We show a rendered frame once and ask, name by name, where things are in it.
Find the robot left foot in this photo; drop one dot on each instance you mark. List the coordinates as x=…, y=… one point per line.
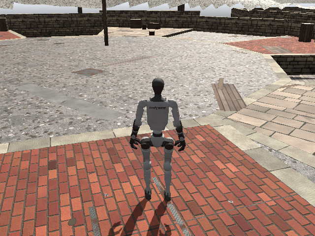
x=148, y=195

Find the robot right forearm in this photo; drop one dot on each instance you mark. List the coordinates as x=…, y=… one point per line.
x=180, y=132

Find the robot left forearm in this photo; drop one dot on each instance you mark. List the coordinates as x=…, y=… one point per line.
x=134, y=130

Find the left robot upper arm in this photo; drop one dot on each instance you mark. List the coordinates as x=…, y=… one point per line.
x=139, y=113

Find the right robot upper arm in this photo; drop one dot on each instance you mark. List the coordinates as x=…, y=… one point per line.
x=175, y=112

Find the humanoid robot torso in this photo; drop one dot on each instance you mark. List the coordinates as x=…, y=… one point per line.
x=157, y=119

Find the left robot hand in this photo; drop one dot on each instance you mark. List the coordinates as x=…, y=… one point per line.
x=134, y=141

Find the right robot hand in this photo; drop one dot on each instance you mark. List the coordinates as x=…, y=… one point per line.
x=182, y=143

